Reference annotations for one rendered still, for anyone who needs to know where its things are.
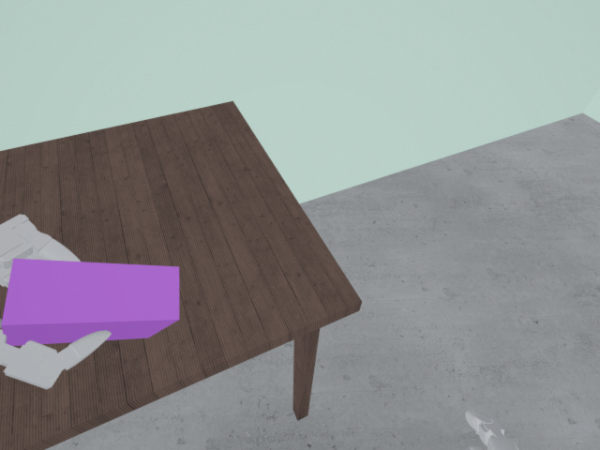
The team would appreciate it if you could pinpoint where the robot left hand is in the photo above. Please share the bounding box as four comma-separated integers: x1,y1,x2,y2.
0,215,112,389

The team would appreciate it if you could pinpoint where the table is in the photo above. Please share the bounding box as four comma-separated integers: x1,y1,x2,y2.
0,101,362,450

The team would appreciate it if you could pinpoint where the robot right hand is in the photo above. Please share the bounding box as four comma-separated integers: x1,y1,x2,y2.
464,410,518,450

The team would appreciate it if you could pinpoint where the sponge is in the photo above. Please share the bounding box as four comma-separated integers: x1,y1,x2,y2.
1,259,179,346

